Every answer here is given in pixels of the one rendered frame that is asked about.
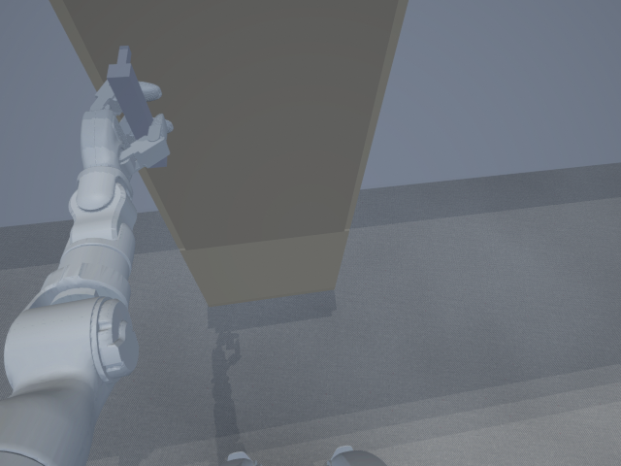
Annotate left robot shin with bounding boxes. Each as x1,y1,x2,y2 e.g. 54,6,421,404
227,451,252,461

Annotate robot left upper arm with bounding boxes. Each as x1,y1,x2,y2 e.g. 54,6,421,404
0,296,139,466

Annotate robot left forearm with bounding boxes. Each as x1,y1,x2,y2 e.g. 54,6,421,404
4,166,137,388

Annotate handle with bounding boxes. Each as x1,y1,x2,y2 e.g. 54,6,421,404
107,46,167,168

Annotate right robot shin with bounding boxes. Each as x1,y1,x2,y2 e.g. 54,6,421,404
331,446,353,461

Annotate cupboard door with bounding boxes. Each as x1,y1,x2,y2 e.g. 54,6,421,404
63,0,399,250

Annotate robot shin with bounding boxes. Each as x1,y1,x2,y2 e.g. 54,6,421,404
331,446,353,461
227,451,252,461

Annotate robot left hand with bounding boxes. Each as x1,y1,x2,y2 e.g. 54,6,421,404
81,80,174,182

